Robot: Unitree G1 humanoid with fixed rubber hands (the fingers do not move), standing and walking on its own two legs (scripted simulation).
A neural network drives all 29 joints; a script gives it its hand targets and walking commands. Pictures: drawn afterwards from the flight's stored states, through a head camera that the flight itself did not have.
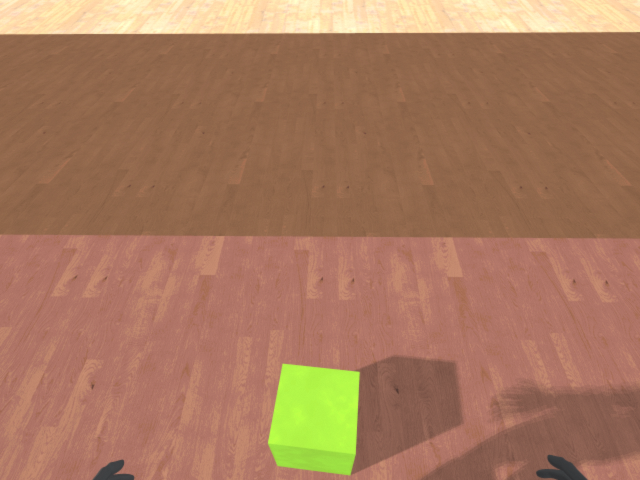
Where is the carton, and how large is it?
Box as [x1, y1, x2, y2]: [268, 364, 359, 474]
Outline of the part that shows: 282,364 268,444 277,465 350,474 355,454 359,372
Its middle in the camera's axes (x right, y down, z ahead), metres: -0.01 +0.49 +1.07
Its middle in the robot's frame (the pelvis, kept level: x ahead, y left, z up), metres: +0.38 +0.03 -0.66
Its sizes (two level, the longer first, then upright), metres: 0.210 0.200 0.250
